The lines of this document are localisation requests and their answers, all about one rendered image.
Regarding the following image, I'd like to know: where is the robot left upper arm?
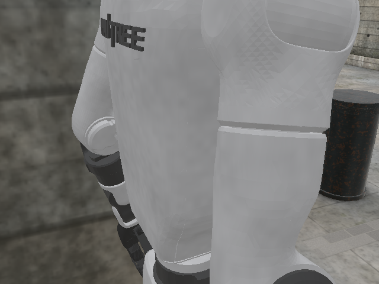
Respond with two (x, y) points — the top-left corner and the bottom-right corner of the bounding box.
(72, 0), (119, 156)

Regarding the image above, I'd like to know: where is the robot left hand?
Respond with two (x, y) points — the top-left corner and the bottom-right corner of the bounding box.
(116, 218), (153, 277)

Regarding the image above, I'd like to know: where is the robot right forearm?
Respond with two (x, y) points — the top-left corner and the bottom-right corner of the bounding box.
(273, 269), (333, 284)

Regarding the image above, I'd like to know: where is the robot right upper arm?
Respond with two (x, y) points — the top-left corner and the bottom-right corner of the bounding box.
(201, 0), (360, 284)

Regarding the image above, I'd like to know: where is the humanoid robot torso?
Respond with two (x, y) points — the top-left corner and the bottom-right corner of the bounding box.
(101, 0), (224, 284)

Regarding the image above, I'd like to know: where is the robot left forearm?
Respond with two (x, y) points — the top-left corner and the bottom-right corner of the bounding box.
(80, 142), (138, 228)

